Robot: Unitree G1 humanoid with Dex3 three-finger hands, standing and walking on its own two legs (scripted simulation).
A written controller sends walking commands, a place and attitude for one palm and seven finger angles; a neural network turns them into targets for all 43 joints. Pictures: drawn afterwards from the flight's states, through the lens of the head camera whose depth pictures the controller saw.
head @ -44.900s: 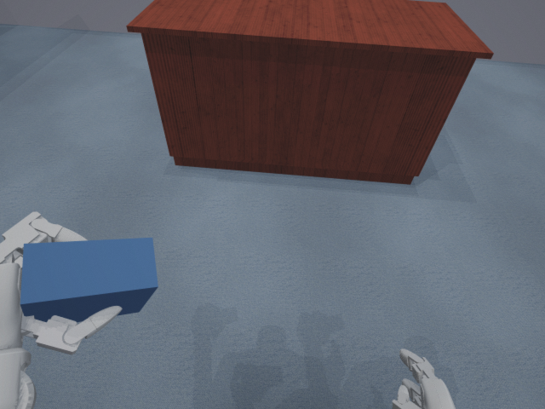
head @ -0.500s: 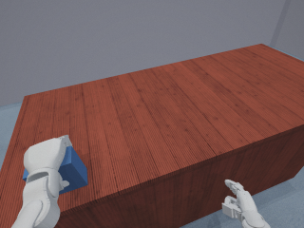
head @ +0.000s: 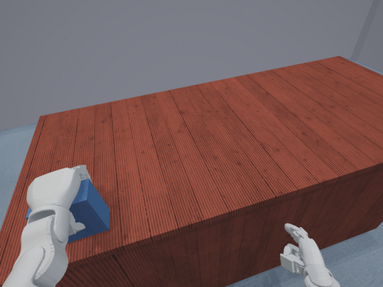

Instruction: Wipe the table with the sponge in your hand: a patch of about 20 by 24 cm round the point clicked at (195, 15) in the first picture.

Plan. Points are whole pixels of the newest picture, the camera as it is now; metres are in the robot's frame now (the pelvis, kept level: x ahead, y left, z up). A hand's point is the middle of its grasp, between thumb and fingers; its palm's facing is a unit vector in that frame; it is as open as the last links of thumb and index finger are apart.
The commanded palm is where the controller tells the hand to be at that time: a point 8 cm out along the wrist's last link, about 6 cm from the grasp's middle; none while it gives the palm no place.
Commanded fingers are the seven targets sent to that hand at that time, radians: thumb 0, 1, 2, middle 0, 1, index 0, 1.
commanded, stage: lift the sponge slowly off the table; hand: left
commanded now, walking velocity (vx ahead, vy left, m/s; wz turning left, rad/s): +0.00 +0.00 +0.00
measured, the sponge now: (77, 217) +0.22 +0.30 +0.04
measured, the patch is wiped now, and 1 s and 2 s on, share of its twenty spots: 1.00 1.00 1.00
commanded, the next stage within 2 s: bring the sponge back beside the body in 1.24 s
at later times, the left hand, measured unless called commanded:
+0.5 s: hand (66, 191) +0.22 +0.29 +0.13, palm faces +0.12 -0.11 -0.99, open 9.9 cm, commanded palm +0.19 +0.29 +0.20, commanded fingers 0.00 0.10 1.30 -1.20 -1.60 -1.20 -1.60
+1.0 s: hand (63, 175) +0.23 +0.29 +0.16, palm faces +0.19 -0.11 -0.98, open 9.9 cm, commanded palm +0.20 +0.29 +0.24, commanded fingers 0.00 0.10 1.30 -1.20 -1.60 -1.20 -1.60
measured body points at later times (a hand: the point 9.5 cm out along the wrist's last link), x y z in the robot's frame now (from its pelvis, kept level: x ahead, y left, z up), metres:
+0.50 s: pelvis -0.01 +0.01 +0.00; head -0.06 -0.03 +0.45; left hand +0.21 +0.30 +0.18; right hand +0.25 -0.18 -0.06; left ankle +0.02 +0.11 -0.74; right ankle +0.00 -0.08 -0.74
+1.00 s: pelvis -0.02 +0.00 +0.00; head -0.06 -0.04 +0.45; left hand +0.22 +0.29 +0.22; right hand +0.25 -0.19 -0.06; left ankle +0.02 +0.11 -0.74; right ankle +0.00 -0.08 -0.74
